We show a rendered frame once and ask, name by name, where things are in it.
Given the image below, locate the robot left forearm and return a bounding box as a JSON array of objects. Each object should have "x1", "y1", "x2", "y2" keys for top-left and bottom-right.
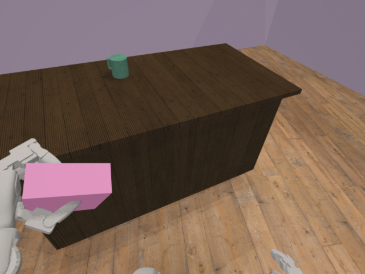
[{"x1": 0, "y1": 228, "x2": 22, "y2": 274}]

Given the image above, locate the sponge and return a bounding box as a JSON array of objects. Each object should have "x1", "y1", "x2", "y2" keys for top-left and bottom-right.
[{"x1": 22, "y1": 163, "x2": 112, "y2": 213}]

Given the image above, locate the robot right hand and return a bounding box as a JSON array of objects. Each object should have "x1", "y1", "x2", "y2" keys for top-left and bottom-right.
[{"x1": 271, "y1": 249, "x2": 303, "y2": 274}]

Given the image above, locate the robot left hand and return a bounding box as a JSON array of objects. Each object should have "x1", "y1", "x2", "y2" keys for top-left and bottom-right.
[{"x1": 0, "y1": 138, "x2": 82, "y2": 235}]

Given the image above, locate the table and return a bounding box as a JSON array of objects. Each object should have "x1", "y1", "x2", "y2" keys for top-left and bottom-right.
[{"x1": 0, "y1": 43, "x2": 302, "y2": 250}]

